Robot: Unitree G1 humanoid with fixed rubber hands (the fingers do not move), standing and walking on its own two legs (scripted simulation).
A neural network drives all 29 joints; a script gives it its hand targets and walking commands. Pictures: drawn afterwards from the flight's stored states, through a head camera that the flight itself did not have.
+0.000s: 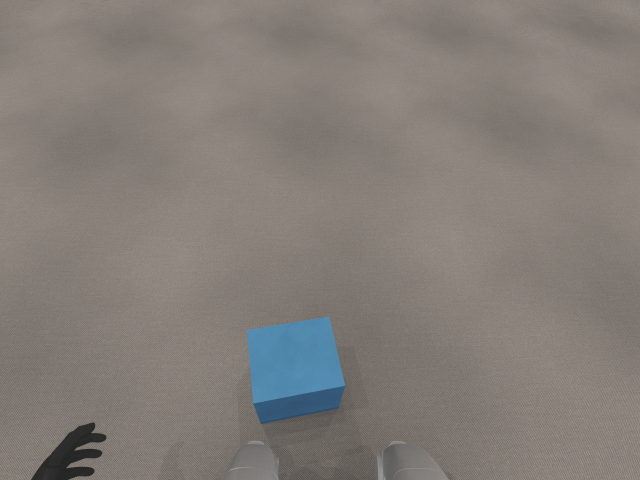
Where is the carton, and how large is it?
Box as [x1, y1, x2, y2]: [247, 317, 344, 423]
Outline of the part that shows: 328,317 247,330 253,403 261,423 338,407 344,383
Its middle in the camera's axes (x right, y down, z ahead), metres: -0.06 +0.38 +1.07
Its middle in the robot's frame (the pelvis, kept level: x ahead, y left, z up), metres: +0.44 +0.07 -0.62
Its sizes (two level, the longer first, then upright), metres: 0.226 0.189 0.219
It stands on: the floor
